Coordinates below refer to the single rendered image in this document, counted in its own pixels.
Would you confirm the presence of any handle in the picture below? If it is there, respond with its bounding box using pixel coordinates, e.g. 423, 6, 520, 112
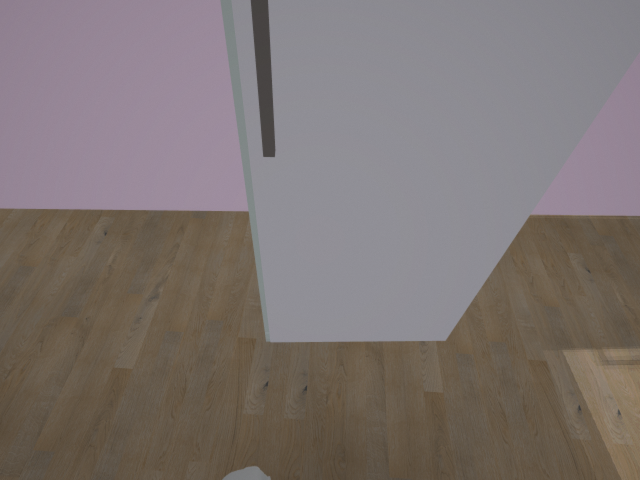
251, 0, 275, 157

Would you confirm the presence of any fridge door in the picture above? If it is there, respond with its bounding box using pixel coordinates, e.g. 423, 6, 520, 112
231, 0, 640, 342

